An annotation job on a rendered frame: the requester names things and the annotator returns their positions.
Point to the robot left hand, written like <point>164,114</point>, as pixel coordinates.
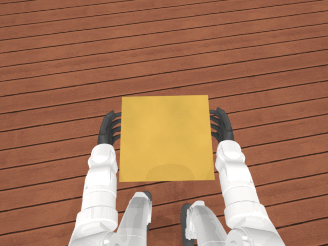
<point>106,129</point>

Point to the robot right hand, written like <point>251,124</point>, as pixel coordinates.
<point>224,129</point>

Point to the robot right upper arm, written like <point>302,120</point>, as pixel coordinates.
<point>244,236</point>

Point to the right robot shin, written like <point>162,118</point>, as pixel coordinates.
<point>188,233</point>

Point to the robot left forearm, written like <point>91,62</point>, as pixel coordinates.
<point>98,211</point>

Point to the left robot thigh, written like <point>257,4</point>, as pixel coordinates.
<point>133,226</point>

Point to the robot left upper arm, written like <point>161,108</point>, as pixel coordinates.
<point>105,238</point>

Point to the carton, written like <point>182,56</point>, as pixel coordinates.
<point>165,138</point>

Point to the robot right forearm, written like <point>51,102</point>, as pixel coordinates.
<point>242,206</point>

